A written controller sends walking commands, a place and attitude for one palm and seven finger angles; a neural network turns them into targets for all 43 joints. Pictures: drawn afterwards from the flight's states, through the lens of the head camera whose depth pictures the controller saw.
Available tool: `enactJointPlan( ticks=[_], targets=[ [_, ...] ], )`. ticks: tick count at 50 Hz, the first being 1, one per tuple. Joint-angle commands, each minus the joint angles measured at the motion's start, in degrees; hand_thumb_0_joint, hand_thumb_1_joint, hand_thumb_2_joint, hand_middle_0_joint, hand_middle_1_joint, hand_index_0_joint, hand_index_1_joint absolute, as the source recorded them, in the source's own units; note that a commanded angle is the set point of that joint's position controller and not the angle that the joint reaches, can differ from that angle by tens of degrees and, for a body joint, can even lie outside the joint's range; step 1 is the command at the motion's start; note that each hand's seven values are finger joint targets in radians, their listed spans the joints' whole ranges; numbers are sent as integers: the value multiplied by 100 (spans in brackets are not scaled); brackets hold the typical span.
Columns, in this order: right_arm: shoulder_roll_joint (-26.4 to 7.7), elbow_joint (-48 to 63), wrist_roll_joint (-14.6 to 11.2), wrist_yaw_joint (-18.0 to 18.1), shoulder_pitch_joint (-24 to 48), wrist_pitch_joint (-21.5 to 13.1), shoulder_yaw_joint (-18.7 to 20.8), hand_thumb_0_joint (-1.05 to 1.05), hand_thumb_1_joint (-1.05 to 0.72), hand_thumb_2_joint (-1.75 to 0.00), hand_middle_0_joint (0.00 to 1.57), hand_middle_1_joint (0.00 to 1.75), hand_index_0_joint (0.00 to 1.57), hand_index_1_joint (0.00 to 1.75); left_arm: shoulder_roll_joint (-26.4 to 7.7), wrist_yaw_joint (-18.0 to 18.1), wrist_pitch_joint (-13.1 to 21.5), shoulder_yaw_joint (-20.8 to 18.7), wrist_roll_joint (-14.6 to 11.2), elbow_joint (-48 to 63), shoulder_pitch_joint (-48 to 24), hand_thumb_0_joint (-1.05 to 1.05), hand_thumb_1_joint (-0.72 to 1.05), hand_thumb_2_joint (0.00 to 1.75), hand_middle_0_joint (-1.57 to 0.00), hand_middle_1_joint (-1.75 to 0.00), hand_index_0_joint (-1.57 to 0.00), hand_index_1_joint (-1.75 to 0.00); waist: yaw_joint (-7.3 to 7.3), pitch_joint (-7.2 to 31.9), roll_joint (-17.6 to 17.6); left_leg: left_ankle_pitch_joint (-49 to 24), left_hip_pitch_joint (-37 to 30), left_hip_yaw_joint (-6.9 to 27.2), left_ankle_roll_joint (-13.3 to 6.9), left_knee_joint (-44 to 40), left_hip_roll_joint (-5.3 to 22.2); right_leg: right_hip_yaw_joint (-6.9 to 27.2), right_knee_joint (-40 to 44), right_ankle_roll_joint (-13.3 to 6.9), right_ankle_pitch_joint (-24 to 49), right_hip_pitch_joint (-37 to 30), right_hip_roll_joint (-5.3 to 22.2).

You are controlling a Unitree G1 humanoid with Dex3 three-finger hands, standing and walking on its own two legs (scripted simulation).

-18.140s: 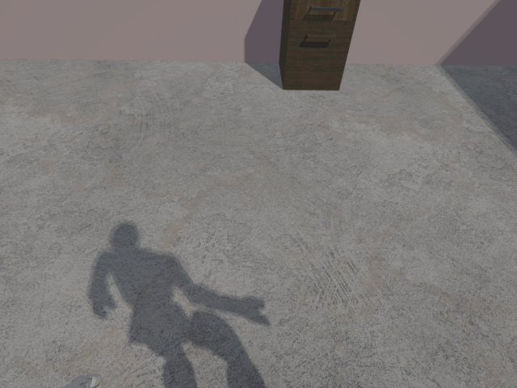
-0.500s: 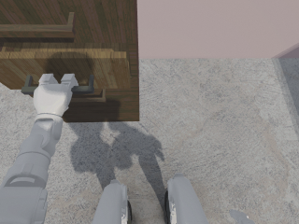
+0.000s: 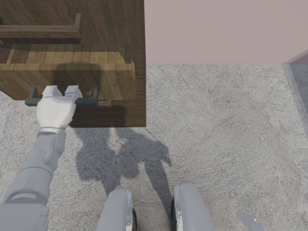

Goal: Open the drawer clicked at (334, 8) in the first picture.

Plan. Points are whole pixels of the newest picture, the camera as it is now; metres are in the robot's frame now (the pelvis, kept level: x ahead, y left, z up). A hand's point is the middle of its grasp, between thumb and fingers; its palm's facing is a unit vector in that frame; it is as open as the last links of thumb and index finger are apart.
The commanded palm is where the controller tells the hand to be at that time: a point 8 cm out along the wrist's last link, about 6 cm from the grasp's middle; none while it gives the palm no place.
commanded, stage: pull the drawer open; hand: left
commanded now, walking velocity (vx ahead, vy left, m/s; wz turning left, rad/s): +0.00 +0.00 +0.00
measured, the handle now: (63, 96) +0.47 +0.25 -0.04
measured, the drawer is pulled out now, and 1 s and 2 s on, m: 0.08 0.13 0.20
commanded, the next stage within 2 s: none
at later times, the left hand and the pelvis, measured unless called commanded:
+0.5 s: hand (65, 125) +0.39 +0.24 -0.06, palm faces -0.04 -0.05 -1.00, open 5.2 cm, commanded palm +0.36 +0.25 -0.01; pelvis +0.00 +0.00 +0.00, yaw +0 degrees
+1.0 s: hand (63, 134) +0.37 +0.24 -0.06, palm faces -0.03 -0.06 -1.00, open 5.2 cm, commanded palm +0.33 +0.25 -0.01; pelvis +0.01 +0.00 +0.00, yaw +0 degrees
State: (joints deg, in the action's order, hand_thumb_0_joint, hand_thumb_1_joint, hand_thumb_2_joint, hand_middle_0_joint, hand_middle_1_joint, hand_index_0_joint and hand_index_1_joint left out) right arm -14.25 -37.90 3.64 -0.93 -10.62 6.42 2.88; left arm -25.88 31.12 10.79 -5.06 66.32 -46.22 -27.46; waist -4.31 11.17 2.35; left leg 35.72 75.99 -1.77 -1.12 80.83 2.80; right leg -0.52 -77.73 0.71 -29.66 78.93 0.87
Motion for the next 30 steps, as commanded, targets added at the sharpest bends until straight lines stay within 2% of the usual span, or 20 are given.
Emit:
enactJointPlan(
  ticks=[1, 2, 4, 7, 8, 9, 10, 13, 15, 18, 20, 21, 24, 25, 26, 28, 30],
  targets=[
    [-903, 365, 9, 77, -635, -102, 293, 0, -90, -90, 20, 30, 20, 30, -1462, 245, -90, -530, -99, 787, -857, 0, 90, 90, -40, -135, -40, -135, 225, 2866, 105, -2285, -1636, 110, -104, -983, -291, -156, 753, -305, 1809, -2156, -246],
    [-892, 377, -2, 79, -636, -110, 295, 0, -90, -90, 20, 30, 20, 30, -1361, 237, -114, -476, -116, 699, -718, 0, 90, 90, -40, -135, -40, -135, 222, 2840, 48, -2243, -1634, 101, -107, -999, -296, -168, 778, -303, 1769, -2168, -248],
    [-894, 372, 2, 76, -622, -116, 294, 0, -90, -90, 20, 30, 20, 30, -1411, 224, -103, -523, -125, 811, -699, 0, 90, 90, -40, -135, -40, -135, 260, 2947, 174, -2332, -1717, 95, -102, -995, -294, -160, 752, -309, 1838, -2171, -247],
    [-886, 404, -7, 98, -602, -130, 300, 0, -90, -90, 20, 30, 20, 30, -1375, 217, -99, -528, -145, 850, -548, 0, 90, 90, -40, -135, -40, -135, 255, 2906, -65, -2285, -1642, 93, -111, -992, -292, -138, 786, -296, 1851, -2256, -251],
    [-897, 412, 3, 99, -572, -130, 296, 0, -90, -90, 20, 30, 20, 30, -1398, 204, -99, -574, -159, 911, -468, 0, 90, 90, -40, -135, -40, -135, 315, 2924, 117, -2410, -1725, 116, -96, -1021, -297, -149, 748, -323, 1925, -2216, -250],
    [-889, 414, -3, 91, -602, -119, 303, 0, -90, -90, 20, 30, 20, 30, -1377, 222, -91, -553, -137, 1021, -492, 0, 90, 90, -40, -135, -40, -135, 309, 3013, 213, -2480, -1836, 116, -86, -1026, -284, -163, 726, -321, 1947, -2185, -240],
    [-872, 423, -11, 89, -588, -123, 312, 0, -90, -90, 20, 30, 20, 30, -1260, 233, -105, -475, -144, 1007, -410, 0, 90, 90, -40, -135, -40, -135, 284, 2941, 82, -2456, -1830, 119, -93, -1033, -279, -167, 767, -316, 1933, -2195, -249],
    [-877, 434, 3, 96, -559, -130, 313, 0, -90, -90, 20, 30, 20, 30, -1294, 250, -118, -558, -163, 1155, -248, 0, 90, 90, -40, -135, -40, -135, 309, 2973, 36, -2578, -1887, 143, -88, -1051, -267, -171, 755, -328, 2044, -2244, -253],
    [-856, 441, -1, 91, -533, -139, 319, 0, -90, -90, 20, 30, 20, 30, -1173, 272, -114, -461, -165, 1206, -143, 0, 90, 90, -40, -135, -40, -135, 300, 2887, 94, -2502, -1871, 90, -90, -1049, -277, -151, 806, -317, 2024, -2247, -249],
    [-880, 430, 14, 95, -494, -148, 302, 0, -90, -90, 20, 30, 20, 30, -1265, 293, -137, -556, -166, 1218, -80, 0, 90, 90, -40, -135, -40, -135, 329, 2838, 3, -2401, -1755, 112, -88, -1058, -282, -149, 782, -326, 1925, -2274, -256],
    [-863, 406, 5, 97, -498, -163, 310, 0, -90, -90, 20, 30, 20, 30, -1200, 306, -128, -488, -147, 1153, -115, 0, 90, 90, -40, -135, -40, -135, 281, 2720, -1, -2270, -1711, 82, -96, -1034, -283, -147, 819, -311, 1813, -2193, -253],
    [-867, 414, 7, 100, -489, -171, 301, 0, -90, -90, 20, 30, 20, 30, -1280, 316, -117, -544, -150, 1189, -80, 0, 90, 90, -40, -135, -40, -135, 317, 2700, -23, -2270, -1673, 74, -97, -1038, -292, -140, 817, -314, 1831, -2255, -252],
    [-869, 441, 17, 95, -486, -142, 307, 0, -90, -90, 20, 30, 20, 30, -1254, 335, -131, -562, -118, 1310, 58, 0, 90, 90, -40, -135, -40, -135, 358, 2871, 112, -2462, -1846, 99, -78, -1043, -295, -153, 751, -332, 1951, -2230, -250],
    [-844, 447, 10, 86, -473, -153, 325, 0, -90, -90, 20, 30, 20, 30, -1106, 335, -147, -468, -133, 1291, 175, 0, 90, 90, -40, -135, -40, -135, 338, 2794, 97, -2484, -1868, 79, -84, -1031, -296, -149, 793, -328, 2002, -2214, -261],
    [-853, 463, 7, 87, -469, -154, 321, 0, -90, -90, 20, 30, 20, 30, -1114, 339, -162, -492, -160, 1302, 252, 0, 90, 90, -40, -135, -40, -135, 333, 2774, -57, -2456, -1805, 66, -89, -1035, -299, -143, 816, -319, 2020, -2298, -260],
    [-860, 480, 17, 95, -416, -157, 307, 0, -90, -90, 20, 30, 20, 30, -1242, 323, -183, -608, -198, 1383, 300, 0, 90, 90, -40, -135, -40, -135, 401, 2824, -14, -2463, -1743, 71, -85, -1041, -313, -118, 799, -333, 2075, -2414, -259],
    [-837, 492, 4, 97, -415, -162, 313, 0, -90, -90, 20, 30, 20, 30, -1124, 317, -199, -516, -183, 1384, 425, 0, 90, 90, -40, -135, -40, -135, 375, 2800, -13, -2414, -1780, 54, -84, -1041, -312, -123, 820, -320, 2039, -2383, -261]
  ],
)
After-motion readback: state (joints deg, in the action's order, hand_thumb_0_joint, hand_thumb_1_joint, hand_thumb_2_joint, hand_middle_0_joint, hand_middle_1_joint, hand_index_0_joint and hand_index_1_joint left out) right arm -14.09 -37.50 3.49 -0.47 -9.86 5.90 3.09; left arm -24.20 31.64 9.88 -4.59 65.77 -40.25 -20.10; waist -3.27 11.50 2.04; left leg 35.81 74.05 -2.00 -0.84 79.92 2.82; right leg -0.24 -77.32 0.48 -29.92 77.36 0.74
